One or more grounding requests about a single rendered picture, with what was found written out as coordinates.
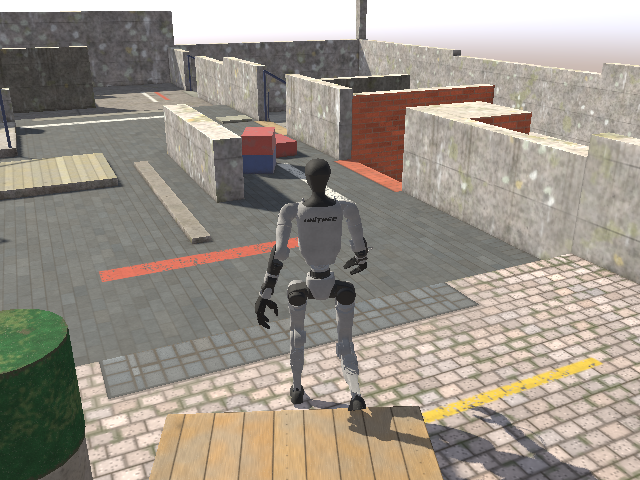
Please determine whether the robot right upper arm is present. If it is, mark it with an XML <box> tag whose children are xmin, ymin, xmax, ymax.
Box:
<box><xmin>339</xmin><ymin>200</ymin><xmax>366</xmax><ymax>252</ymax></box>

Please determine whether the robot left hand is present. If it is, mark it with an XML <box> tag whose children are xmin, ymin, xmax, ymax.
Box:
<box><xmin>255</xmin><ymin>296</ymin><xmax>278</xmax><ymax>329</ymax></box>

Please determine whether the robot right hand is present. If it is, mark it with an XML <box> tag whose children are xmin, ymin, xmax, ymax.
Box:
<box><xmin>343</xmin><ymin>256</ymin><xmax>367</xmax><ymax>275</ymax></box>

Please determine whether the humanoid robot head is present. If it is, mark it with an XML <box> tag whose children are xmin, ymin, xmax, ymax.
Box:
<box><xmin>302</xmin><ymin>158</ymin><xmax>336</xmax><ymax>207</ymax></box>

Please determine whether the robot left upper arm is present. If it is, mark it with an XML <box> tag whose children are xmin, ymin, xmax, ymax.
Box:
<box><xmin>274</xmin><ymin>202</ymin><xmax>298</xmax><ymax>261</ymax></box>

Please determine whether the left robot forearm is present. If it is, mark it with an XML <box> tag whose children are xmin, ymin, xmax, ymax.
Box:
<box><xmin>259</xmin><ymin>244</ymin><xmax>283</xmax><ymax>299</ymax></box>

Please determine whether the right robot forearm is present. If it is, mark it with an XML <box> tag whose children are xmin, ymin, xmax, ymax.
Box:
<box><xmin>354</xmin><ymin>237</ymin><xmax>368</xmax><ymax>264</ymax></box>

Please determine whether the left robot shin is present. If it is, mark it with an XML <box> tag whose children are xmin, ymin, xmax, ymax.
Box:
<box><xmin>290</xmin><ymin>330</ymin><xmax>304</xmax><ymax>391</ymax></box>

